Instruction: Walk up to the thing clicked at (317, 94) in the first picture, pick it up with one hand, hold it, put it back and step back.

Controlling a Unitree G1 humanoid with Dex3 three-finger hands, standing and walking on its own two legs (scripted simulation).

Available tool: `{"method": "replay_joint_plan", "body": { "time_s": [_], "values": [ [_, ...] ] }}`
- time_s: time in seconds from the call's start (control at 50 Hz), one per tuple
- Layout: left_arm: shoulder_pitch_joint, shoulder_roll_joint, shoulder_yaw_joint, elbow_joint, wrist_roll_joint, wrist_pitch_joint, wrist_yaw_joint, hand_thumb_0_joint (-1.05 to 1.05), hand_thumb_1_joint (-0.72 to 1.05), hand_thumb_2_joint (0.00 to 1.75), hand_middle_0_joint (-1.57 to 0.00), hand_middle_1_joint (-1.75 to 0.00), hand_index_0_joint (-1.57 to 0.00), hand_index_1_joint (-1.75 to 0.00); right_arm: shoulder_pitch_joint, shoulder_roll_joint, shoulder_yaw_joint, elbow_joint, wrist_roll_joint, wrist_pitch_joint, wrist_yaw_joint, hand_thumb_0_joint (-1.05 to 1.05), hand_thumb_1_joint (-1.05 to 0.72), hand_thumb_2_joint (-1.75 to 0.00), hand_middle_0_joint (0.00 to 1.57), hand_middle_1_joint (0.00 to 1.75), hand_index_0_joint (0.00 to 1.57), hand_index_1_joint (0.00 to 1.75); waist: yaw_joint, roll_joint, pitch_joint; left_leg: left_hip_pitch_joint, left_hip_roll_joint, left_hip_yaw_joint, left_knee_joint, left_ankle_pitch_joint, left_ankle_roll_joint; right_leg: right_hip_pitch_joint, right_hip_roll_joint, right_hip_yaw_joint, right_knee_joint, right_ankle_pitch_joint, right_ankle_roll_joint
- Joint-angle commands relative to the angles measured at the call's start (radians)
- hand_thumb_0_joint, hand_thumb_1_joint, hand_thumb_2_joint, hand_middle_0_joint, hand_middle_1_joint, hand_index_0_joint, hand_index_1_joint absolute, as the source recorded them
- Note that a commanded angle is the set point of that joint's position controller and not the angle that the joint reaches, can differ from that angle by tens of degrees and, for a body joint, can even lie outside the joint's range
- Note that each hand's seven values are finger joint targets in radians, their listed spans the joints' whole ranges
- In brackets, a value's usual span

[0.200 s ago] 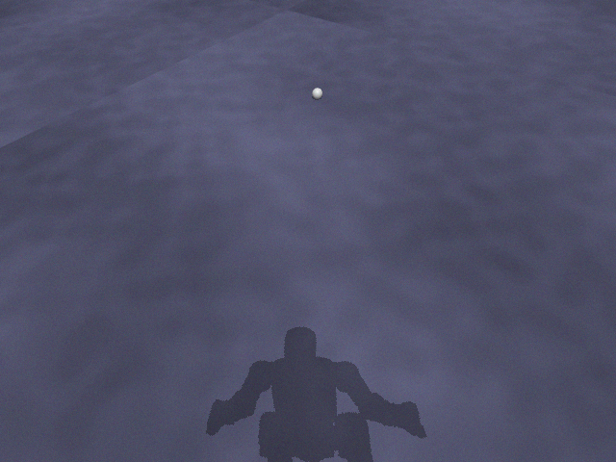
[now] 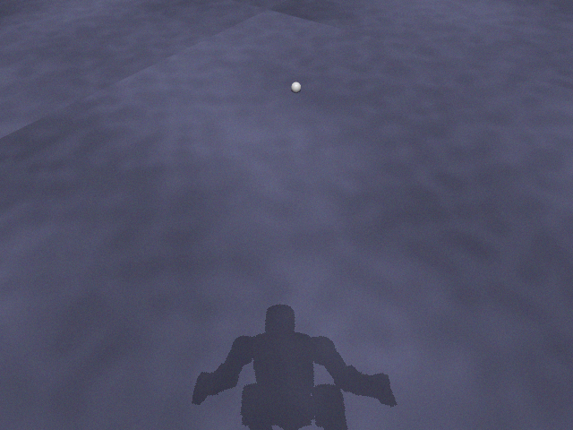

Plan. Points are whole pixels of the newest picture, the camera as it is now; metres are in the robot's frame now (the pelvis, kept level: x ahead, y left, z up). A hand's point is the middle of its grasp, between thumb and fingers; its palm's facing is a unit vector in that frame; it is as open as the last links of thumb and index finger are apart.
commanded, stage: stand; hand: left
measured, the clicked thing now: (296, 87) +2.27 +0.04 -0.75
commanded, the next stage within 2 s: walk up in 0.92 s
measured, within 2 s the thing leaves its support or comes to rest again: neither
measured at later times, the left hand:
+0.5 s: hand out of the picture +0.08 +0.25 -0.16, palm faces -0.03 -0.94 -0.34, open 7.4 cm
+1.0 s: hand out of the picture +0.07 +0.26 -0.15, palm faces -0.11 -0.93 -0.34, open 7.4 cm
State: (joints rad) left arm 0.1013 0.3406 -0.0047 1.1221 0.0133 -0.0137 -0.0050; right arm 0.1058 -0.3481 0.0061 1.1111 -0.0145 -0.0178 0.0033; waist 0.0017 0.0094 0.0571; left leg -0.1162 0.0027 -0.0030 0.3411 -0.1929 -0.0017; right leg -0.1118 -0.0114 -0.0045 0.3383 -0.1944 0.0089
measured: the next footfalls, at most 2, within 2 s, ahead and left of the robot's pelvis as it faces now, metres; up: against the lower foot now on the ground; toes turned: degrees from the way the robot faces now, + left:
right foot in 1.24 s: +0.12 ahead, -0.21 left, +0.00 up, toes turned -28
left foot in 1.70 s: +0.58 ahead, +0.00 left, +0.00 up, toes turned -30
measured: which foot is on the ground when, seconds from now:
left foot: down 0.00-1.00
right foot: down 0.00-0.96, up 0.98-1.00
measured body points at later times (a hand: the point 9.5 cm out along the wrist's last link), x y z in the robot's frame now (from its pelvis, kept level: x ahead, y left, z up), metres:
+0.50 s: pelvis +0.00 +0.00 +0.00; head +0.01 +0.00 +0.45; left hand +0.08 +0.30 -0.13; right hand +0.08 -0.30 -0.13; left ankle +0.00 +0.12 -0.75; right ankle -0.01 -0.12 -0.75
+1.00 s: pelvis +0.00 +0.01 +0.00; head +0.01 -0.01 +0.45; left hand +0.08 +0.31 -0.13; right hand +0.08 -0.31 -0.13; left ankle -0.01 +0.12 -0.74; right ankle -0.01 -0.12 -0.74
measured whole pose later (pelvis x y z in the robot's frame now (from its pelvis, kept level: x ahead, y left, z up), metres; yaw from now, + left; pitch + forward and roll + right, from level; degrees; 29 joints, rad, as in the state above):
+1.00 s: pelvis +0.00 +0.01 +0.00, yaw -5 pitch +0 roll +1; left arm 0.20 0.36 0.01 1.08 0.01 -0.01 -0.05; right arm 0.11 -0.38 -0.05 1.03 -0.04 -0.03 0.08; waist 0.00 0.01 0.01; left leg -0.16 0.01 0.09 0.40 -0.31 0.04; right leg -0.26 -0.03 0.01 0.56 -0.36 -0.02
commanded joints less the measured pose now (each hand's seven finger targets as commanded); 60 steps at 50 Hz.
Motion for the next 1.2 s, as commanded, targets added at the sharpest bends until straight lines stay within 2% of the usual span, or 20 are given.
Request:
{"method": "replay_joint_plan", "body": {
  "time_s": [0.0,0.04,0.28,0.46,0.68,0.88,0.9,0.92,0.94,0.96,0.98,1.0,1.02,1.04,1.06,1.1,1.12,1.14,1.16,1.18],
  "values": [
    [-0.034,0.212,0.042,-0.066,-0.005,-0.019,0.015,0.0,0.9,0.9,-0.2,-0.3,-0.2,-0.3,-0.037,-0.209,-0.044,-0.062,0.006,-0.018,-0.013,0.0,-0.9,-0.9,0.2,0.3,0.2,0.3,0.004,-0.007,-0.092,0.025,0.121,-0.096,-0.042,0.161,0.032,0.016,-0.119,0.093,-0.047,0.158,-0.035],
    [-0.038,0.213,0.042,-0.067,-0.004,-0.019,0.015,0.0,0.9,0.9,-0.2,-0.3,-0.2,-0.3,-0.039,-0.207,-0.043,-0.065,0.004,-0.019,-0.013,0.0,-0.9,-0.9,0.2,0.3,0.2,0.3,0.003,-0.006,-0.093,0.019,0.121,-0.097,-0.046,0.19,0.031,0.02,-0.118,0.09,-0.041,0.174,-0.034],
    [-0.03,0.214,0.043,-0.066,-0.005,-0.017,0.015,0.0,0.9,0.9,-0.2,-0.3,-0.2,-0.3,-0.028,-0.206,-0.041,-0.059,0.006,-0.02,-0.014,0.0,-0.9,-0.9,0.2,0.3,0.2,0.3,0.004,-0.011,-0.088,0.024,0.124,-0.098,-0.056,0.195,0.032,0.036,-0.118,0.086,-0.043,0.179,-0.034],
    [-0.025,0.215,0.044,-0.064,-0.004,-0.016,0.015,0.0,0.9,0.9,-0.2,-0.3,-0.2,-0.3,-0.035,-0.213,-0.044,-0.058,0.007,-0.018,-0.014,0.0,-0.9,-0.9,0.2,0.3,0.2,0.3,0.004,-0.008,-0.073,0.026,0.121,-0.103,-0.059,0.158,0.027,0.01,-0.116,0.088,-0.06,0.136,-0.035],
    [-0.022,0.213,0.042,-0.068,-0.002,-0.016,0.016,0.0,0.9,0.9,-0.2,-0.3,-0.2,-0.3,-0.028,-0.207,-0.041,-0.06,0.005,-0.018,-0.015,0.0,-0.9,-0.9,0.2,0.3,0.2,0.3,0.004,-0.013,-0.093,0.021,0.125,-0.1,-0.055,0.191,0.033,0.038,-0.121,0.087,-0.049,0.177,-0.032],
    [-0.017,0.214,0.043,-0.061,-0.004,-0.016,0.014,0.0,0.9,0.9,-0.2,-0.3,-0.2,-0.3,-0.031,-0.208,-0.04,-0.057,0.007,-0.019,-0.013,0.0,-0.9,-0.9,0.2,0.3,0.2,0.3,0.004,-0.015,-0.068,0.021,0.121,-0.107,-0.064,0.16,0.03,0.012,-0.118,0.088,-0.061,0.13,-0.033],
    [0.068,0.381,0.095,-0.126,-0.007,-0.02,-0.02,0.0,0.9,0.9,-0.2,-0.3,-0.2,-0.3,-0.072,-0.395,-0.158,-0.193,-0.03,-0.041,0.046,0.0,-0.9,-0.9,0.2,0.3,0.2,0.3,-0.03,0.122,-0.112,0.169,0.122,-0.03,0.087,-0.418,0.087,-0.306,-0.128,0.204,0.026,-0.337,-0.086],
    [-0.03,0.363,0.088,-0.154,-0.01,-0.024,-0.03,0.0,0.9,0.9,-0.2,-0.3,-0.2,-0.3,-0.025,-0.382,-0.157,-0.178,-0.036,-0.039,0.067,0.0,-0.9,-0.9,0.2,0.3,0.2,0.3,-0.087,0.129,-0.059,0.246,0.168,-0.087,0.023,-0.579,0.129,-0.572,-0.117,0.166,0.057,-0.417,-0.062],
    [-0.161,0.316,0.088,-0.197,-0.009,-0.031,-0.036,0.0,0.9,0.9,-0.2,-0.3,-0.2,-0.3,0.072,-0.372,-0.168,-0.174,-0.025,-0.04,0.076,0.0,-0.9,-0.9,0.2,0.3,0.2,0.3,-0.167,0.221,-0.076,0.339,0.299,-0.239,-0.108,-0.63,0.191,-0.708,-0.064,0.035,0.281,-0.308,-0.046],
    [-0.208,0.292,0.082,-0.221,-0.008,-0.036,-0.036,0.0,0.9,0.9,-0.2,-0.3,-0.2,-0.3,0.065,-0.368,-0.174,-0.185,-0.018,-0.04,0.079,0.0,-0.9,-0.9,0.2,0.3,0.2,0.3,-0.176,0.244,-0.079,0.313,0.441,-0.333,-0.185,-0.554,0.253,-0.766,-0.069,-0.026,0.501,-0.275,-0.05],
    [-0.195,0.3,0.074,-0.224,-0.004,-0.046,-0.034,0.0,0.9,0.9,-0.2,-0.3,-0.2,-0.3,0.027,-0.367,-0.175,-0.211,-0.015,-0.046,0.081,0.0,-0.9,-0.9,0.2,0.3,0.2,0.3,-0.139,0.165,-0.08,0.231,0.478,-0.343,-0.208,-0.511,0.256,-0.726,-0.132,0.002,0.565,-0.279,-0.054],
    [-0.158,0.319,0.074,-0.205,-0.003,-0.047,-0.042,0.0,0.9,0.9,-0.2,-0.3,-0.2,-0.3,-0.018,-0.344,-0.169,-0.235,-0.01,-0.052,0.084,0.0,-0.9,-0.9,0.2,0.3,0.2,0.3,-0.099,0.069,-0.1,0.151,0.436,-0.267,-0.227,-0.504,0.218,-0.643,-0.159,0.016,0.609,-0.242,-0.05],
    [-0.073,0.323,0.08,-0.188,-0.009,-0.039,-0.055,0.0,0.9,0.9,-0.2,-0.3,-0.2,-0.3,-0.072,-0.352,-0.166,-0.254,-0.012,-0.058,0.086,0.0,-0.9,-0.9,0.2,0.3,0.2,0.3,-0.044,0.089,-0.11,0.106,0.421,-0.203,-0.243,-0.529,0.201,-0.588,-0.175,0.004,0.617,-0.203,-0.046],
    [-0.006,0.338,0.09,-0.176,-0.016,-0.031,-0.068,0.0,0.9,0.9,-0.2,-0.3,-0.2,-0.3,-0.127,-0.38,-0.172,-0.276,-0.015,-0.06,0.092,0.0,-0.9,-0.9,0.2,0.3,0.2,0.3,-0.003,0.142,-0.106,0.056,0.412,-0.146,-0.255,-0.563,0.188,-0.531,-0.197,-0.014,0.601,-0.198,-0.036],
    [0.036,0.347,0.096,-0.163,-0.02,-0.028,-0.079,0.0,0.9,0.9,-0.2,-0.3,-0.2,-0.3,-0.181,-0.391,-0.174,-0.293,-0.016,-0.061,0.1,0.0,-0.9,-0.9,0.2,0.3,0.2,0.3,0.026,0.168,-0.089,0.009,0.386,-0.076,-0.236,-0.541,0.17,-0.464,-0.206,-0.031,0.562,-0.181,-0.026],
    [0.054,0.348,0.106,-0.154,-0.019,-0.03,-0.086,0.0,0.9,0.9,-0.2,-0.3,-0.2,-0.3,-0.185,-0.38,-0.171,-0.308,-0.029,-0.055,0.116,0.0,-0.9,-0.9,0.2,0.3,0.2,0.3,0.026,0.124,-0.064,-0.061,0.316,0.05,-0.175,-0.512,0.146,-0.357,-0.188,-0.1,0.485,-0.116,-0.012],
    [0.084,0.34,0.109,-0.149,-0.02,-0.032,-0.087,0.0,0.9,0.9,-0.2,-0.3,-0.2,-0.3,-0.195,-0.381,-0.172,-0.315,-0.038,-0.052,0.12,0.0,-0.9,-0.9,0.2,0.3,0.2,0.3,0.038,0.111,-0.055,-0.091,0.298,0.101,-0.137,-0.501,0.139,-0.308,-0.178,-0.137,0.468,-0.087,-0.008],
    [0.126,0.337,0.111,-0.141,-0.021,-0.034,-0.084,0.0,0.9,0.9,-0.2,-0.3,-0.2,-0.3,-0.214,-0.384,-0.173,-0.324,-0.042,-0.047,0.123,0.0,-0.9,-0.9,0.2,0.3,0.2,0.3,0.058,0.094,-0.056,-0.14,0.285,0.128,-0.093,-0.519,0.136,-0.232,-0.166,-0.173,0.452,-0.087,-0.012],
    [0.195,0.335,0.114,-0.122,-0.022,-0.037,-0.078,0.0,0.9,0.9,-0.2,-0.3,-0.2,-0.3,-0.23,-0.38,-0.172,-0.33,-0.047,-0.04,0.124,0.0,-0.9,-0.9,0.2,0.3,0.2,0.3,0.091,0.041,-0.063,-0.203,0.26,0.167,-0.006,-0.558,0.127,-0.132,-0.145,-0.201,0.404,-0.069,-0.018],
    [0.297,0.343,0.121,-0.09,-0.022,-0.043,-0.067,0.0,0.9,0.9,-0.2,-0.3,-0.2,-0.3,-0.243,-0.366,-0.168,-0.34,-0.053,-0.031,0.124,0.0,-0.9,-0.9,0.2,0.3,0.2,0.3,0.133,-0.059,-0.067,-0.308,0.201,0.226,0.165,-0.564,0.109,0.015,-0.12,-0.223,0.326,-0.056,-0.029]
  ]
}}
